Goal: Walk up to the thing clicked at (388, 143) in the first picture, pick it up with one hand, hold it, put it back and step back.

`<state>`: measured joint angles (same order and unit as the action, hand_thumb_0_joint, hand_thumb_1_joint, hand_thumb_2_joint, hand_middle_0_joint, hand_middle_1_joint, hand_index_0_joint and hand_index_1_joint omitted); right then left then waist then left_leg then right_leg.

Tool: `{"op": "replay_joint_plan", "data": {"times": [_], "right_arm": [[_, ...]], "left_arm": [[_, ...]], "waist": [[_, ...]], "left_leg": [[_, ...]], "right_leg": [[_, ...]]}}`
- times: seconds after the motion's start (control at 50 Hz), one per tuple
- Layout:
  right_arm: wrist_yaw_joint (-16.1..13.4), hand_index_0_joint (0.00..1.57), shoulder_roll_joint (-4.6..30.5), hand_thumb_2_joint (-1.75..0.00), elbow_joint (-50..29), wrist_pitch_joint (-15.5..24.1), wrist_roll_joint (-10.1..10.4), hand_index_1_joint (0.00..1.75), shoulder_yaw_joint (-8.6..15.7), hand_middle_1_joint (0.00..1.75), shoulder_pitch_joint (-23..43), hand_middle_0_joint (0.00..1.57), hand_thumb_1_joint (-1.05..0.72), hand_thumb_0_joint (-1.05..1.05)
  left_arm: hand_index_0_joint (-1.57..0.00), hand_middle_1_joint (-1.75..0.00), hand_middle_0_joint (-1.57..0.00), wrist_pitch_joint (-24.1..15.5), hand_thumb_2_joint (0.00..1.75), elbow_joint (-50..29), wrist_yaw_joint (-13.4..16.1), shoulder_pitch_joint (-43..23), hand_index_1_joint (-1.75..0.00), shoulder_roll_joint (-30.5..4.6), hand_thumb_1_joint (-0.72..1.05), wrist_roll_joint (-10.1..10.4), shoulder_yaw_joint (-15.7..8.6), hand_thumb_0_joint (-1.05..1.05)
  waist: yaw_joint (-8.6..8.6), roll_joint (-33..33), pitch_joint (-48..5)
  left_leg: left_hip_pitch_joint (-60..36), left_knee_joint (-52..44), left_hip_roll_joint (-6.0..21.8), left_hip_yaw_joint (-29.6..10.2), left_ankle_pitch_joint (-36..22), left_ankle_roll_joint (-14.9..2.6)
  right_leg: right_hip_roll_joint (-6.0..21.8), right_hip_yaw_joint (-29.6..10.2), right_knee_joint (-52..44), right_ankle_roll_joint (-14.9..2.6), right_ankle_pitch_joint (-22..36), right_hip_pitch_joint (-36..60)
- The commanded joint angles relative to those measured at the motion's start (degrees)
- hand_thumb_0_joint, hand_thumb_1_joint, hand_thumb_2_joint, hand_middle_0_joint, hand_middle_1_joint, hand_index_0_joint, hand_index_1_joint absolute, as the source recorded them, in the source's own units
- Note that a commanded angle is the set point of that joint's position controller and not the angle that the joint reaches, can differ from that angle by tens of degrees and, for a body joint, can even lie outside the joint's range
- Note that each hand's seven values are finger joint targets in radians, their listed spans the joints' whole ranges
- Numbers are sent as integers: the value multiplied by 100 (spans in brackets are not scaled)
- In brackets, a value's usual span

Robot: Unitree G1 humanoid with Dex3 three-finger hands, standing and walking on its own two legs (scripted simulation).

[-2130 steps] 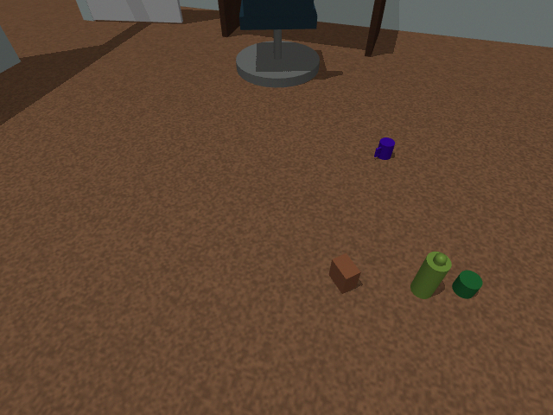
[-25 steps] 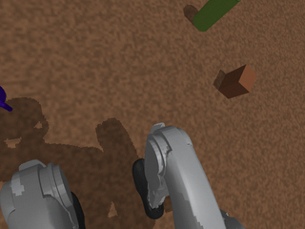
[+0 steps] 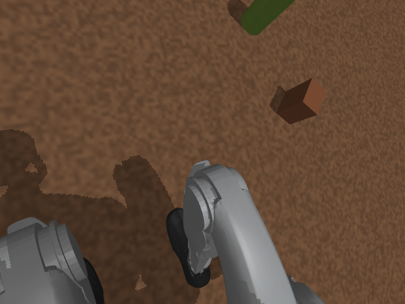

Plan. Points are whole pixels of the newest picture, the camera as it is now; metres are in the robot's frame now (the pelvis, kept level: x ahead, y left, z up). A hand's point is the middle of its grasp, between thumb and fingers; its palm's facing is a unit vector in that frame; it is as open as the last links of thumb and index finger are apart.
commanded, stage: rest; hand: left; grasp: from above
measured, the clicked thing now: out of the picture +0.48 +0.30 -0.26
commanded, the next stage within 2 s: open in 0.16 s
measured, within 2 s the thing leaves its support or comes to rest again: neither
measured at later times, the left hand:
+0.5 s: hand out of the picture +0.48 +0.30 -0.22, palm faces -0.44 -0.12 -0.89, open 11.2 cm
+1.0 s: hand out of the picture +0.48 +0.31 -0.23, palm faces -0.46 -0.13 -0.88, open 13.7 cm
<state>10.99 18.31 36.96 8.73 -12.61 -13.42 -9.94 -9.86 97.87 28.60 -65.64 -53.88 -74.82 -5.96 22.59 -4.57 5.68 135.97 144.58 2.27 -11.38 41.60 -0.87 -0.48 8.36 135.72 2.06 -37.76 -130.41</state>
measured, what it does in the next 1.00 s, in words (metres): stands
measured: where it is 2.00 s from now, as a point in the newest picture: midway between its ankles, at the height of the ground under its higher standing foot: (147, 286)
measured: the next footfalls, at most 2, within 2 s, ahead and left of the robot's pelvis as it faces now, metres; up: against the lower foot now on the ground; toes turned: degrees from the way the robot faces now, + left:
none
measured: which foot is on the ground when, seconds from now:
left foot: down 0.00-1.00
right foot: down 0.00-1.00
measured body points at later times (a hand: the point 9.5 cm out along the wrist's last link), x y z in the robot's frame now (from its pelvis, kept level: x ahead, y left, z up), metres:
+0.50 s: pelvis +0.00 +0.00 +0.00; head +0.27 +0.11 +0.34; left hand +0.50 +0.31 -0.17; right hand +0.03 -0.25 -0.06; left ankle +0.06 +0.12 -0.27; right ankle +0.11 -0.12 -0.27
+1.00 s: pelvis +0.00 +0.00 +0.00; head +0.28 +0.11 +0.33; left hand +0.50 +0.31 -0.18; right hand +0.04 -0.26 -0.06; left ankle +0.06 +0.12 -0.27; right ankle +0.11 -0.12 -0.27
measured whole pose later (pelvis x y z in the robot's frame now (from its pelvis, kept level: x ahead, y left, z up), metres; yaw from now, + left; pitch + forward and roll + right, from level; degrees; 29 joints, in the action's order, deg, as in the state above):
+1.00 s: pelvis +0.00 +0.00 +0.00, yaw -1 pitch +31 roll -13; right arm 11.9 19.5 35.4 10.0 -12.9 -15.5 -9.1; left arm -10.0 97.2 28.1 -66.2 -56.5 -73.7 -4.8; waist 23.1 -5.7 7.3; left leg 135.7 145.0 2.2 -12.8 42.0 -0.7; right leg -0.9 9.5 135.1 2.3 -37.5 -129.7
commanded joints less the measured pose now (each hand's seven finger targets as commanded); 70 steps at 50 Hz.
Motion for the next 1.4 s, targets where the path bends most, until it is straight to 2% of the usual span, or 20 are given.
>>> {"op": "replay_joint_plan", "data": {"times": [0.0, 0.2, 0.24, 0.36, 0.48, 0.52, 0.56, 0.6, 0.64, 0.66, 0.78, 0.8, 0.88, 0.9, 0.92, 1.02, 1.2, 1.28, 1.3, 1.38], "right_arm": [[-59, 20, 1769, -90, 62, 20, 39, 30, 458, 30, -1171, 20, -91, 0], [-20, 20, 1826, -90, 71, 117, -2, 30, 356, 30, -1076, 20, -91, 0], [-29, 20, 1901, -90, 15, 129, 17, 30, 364, 30, -1079, 20, -90, 0], [-7, 20, 1900, -90, -29, 150, 6, 30, 317, 30, -1094, 20, -90, 0], [32, 20, 1871, -90, -13, 166, -18, 30, 297, 30, -1086, 20, -90, 0], [8, 20, 1858, -90, 13, 139, 9, 30, 309, 30, -1082, 20, -90, 0], [23, 20, 1930, -90, -22, 158, -22, 30, 303, 30, -1079, 20, -90, 0], [30, 20, 1887, -90, -36, 160, 4, 30, 296, 30, -971, 20, -90, 0], [16, 20, 1953, -90, -21, 153, 1, 30, 319, 30, -1079, 20, -89, 0], [23, 20, 1891, -90, -82, 152, 15, 30, 306, 30, -1010, 20, -90, 0], [43, 20, 1852, -90, -54, 156, 21, 30, 303, 30, -1098, 20, -89, 0], [28, 20, 1935, -90, -43, 144, 20, 30, 339, 30, -1131, 20, -89, 0], [20, 20, 1913, -90, -16, 70, 12, 30, 347, 30, -1197, 20, -89, 0], [39, 20, 1880, -90, -62, 99, -1, 30, 326, 30, -1104, 20, -89, 0], [32, 20, 1922, -90, -8, 94, -1, 30, 320, 30, -1101, 20, -89, 0], [15, 20, 1855, -90, -69, 78, 35, 30, 338, 30, -1142, 20, -89, 0], [20, 20, 1879, -90, -16, 99, 34, 30, 312, 30, -1127, 20, -91, 0], [-2, 20, 1863, -90, -55, 100, 61, 30, 336, 30, -1141, 20, -91, 0], [19, 20, 1870, -90, -51, 111, 61, 30, 344, 30, -1153, 20, -91, 0], [21, 20, 1817, -91, -100, 41, 146, 30, 496, 30, -1152, 20, -91, 0]], "left_arm": [[-80, -104, -77, -51, 100, -688, 235, -1773, -101, -1336, 45, 43, -12, 0], [-80, -100, -76, -90, 94, -360, 274, -1729, -96, -1151, 44, 28, 258, 0], [-80, -99, -76, -93, 94, -426, 291, -1758, -96, -1385, 44, 12, 104, 0], [-34, -98, -31, -97, 82, -474, 321, -1779, -94, -1489, -4, 7, 125, 0], [-16, -102, -13, -32, 90, -536, 322, -1770, -100, -1393, -41, 48, 178, 0], [-13, -103, -12, -9, 96, -711, 341, -1780, -102, -1495, -45, 62, 138, 0], [-11, -107, -9, 33, 97, -497, 323, -1711, -105, -1424, -46, 53, 74, 0], [-9, -108, -8, 24, 100, -538, 294, -1792, -107, -1320, -50, 84, 202, 0], [-9, -109, -8, 33, 101, -713, 320, -1714, -107, -1683, -50, 73, -69, 0], [-8, -109, -8, 45, 103, -729, 281, -1695, -108, -1460, -51, 53, 126, 0], [-8, -110, -7, -14, 99, -938, 185, -1833, -108, -1361, -49, 132, 207, 0], [-8, -108, -6, 2, 99, -901, 210, -1663, -107, -1582, -50, 134, 31, 0], [-9, -110, -7, 0, 100, -800, 188, -1594, -108, -1500, -48, 120, -1, 0], [-8, -109, -7, -16, 98, -740, 134, -1754, -107, -1121, -49, 144, 255, 0], [-8, -110, -7, -17, 99, -651, 146, -1613, -107, -1439, -48, 142, 36, 0], [-8, -110, -7, -83, 100, -1089, 183, -1663, -108, -1471, -48, 126, 102, 0], [-8, -105, -6, -27, 97, -745, 202, -1744, -102, -1321, -52, 151, 217, 0], [-7, -103, -6, 29, 99, -1165, 274, -1871, -102, -1672, -55, 95, 28, 0], [-7, -103, -6, 65, 99, -1152, 259, -1927, -102, -1551, -55, 129, 56, 0], [-6, -102, -6, 221, 100, -1952, 77, -1752, -102, -1770, -56, 194, -119, 0]], "waist": [[245, 2661, -3703], [375, 2575, -3304], [349, 2555, -3346], [308, 2615, -3533], [332, 2760, -3524], [181, 2922, -3710], [361, 2901, -3472], [329, 2884, -3418], [217, 2943, -3586], [214, 2935, -3623], [296, 2924, -3671], [212, 2957, -3841], [260, 2941, -3696], [377, 2834, -3417], [356, 2762, -3388], [177, 2974, -3904], [338, 2670, -3470], [98, 3205, -4080], [203, 3193, -3927], [-142, 3459, -4477]], "left_leg": [[-2787, -1399, -24, 490, -1362, -40], [-2741, -1427, 17, 367, -1173, -15], [-2766, -1458, 15, 337, -1159, -6], [-2754, -1435, 8, 370, -1265, -19], [-2830, -1430, 23, 376, -1394, 4], [-2994, -1479, 27, 361, -1451, 34], [-2993, -1466, 41, 308, -1420, 51], [-2905, -1451, 48, 297, -1258, 42], [-2981, -1518, 33, 299, -1351, 54], [-3014, -1469, 31, 345, -1423, 46], [-3027, -1434, 35, 358, -1450, 26], [-3101, -1455, 38, 330, -1607, 46], [-3022, -1482, 26, 334, -1704, 63], [-2944, -1396, 32, 314, -1590, 61], [-2910, -1395, 37, 308, -1507, 46], [-3140, -1478, 28, 373, -1688, 54], [-2825, -1391, 22, 388, -1493, -7], [-3350, -1518, 40, 370, -1732, 74], [-3220, -1483, 34, 369, -1706, 70], [-3246, -1561, 0, 525, -1779, 52]], "right_leg": [[-301, 491, -1168, -326, 1506, 2193], [-335, 598, -1136, -326, 1358, 1925], [-323, 593, -1141, -323, 1315, 1948], [-335, 586, -1171, -318, 1434, 2163], [-354, 587, -1133, -326, 1537, 2156], [-349, 595, -1132, -346, 1563, 2129], [-318, 631, -1078, -345, 1532, 1989], [-339, 633, -1070, -365, 1427, 1884], [-319, 631, -1113, -350, 1477, 2084], [-344, 603, -1094, -361, 1518, 2062], [-357, 602, -1162, -337, 1570, 2178], [-339, 622, -1152, -342, 1665, 2282], [-334, 627, -1150, -364, 1705, 2237], [-328, 643, -1114, -378, 1637, 1971], [-328, 648, -1158, -362, 1561, 2014], [-352, 592, -1172, -351, 1707, 2377], [-335, 590, -1185, -328, 1614, 2117], [-333, 565, -1121, -382, 1744, 2245], [-311, 584, -1090, -382, 1733, 2136], [-318, 474, -1205, -409, 1773, 2339]]}}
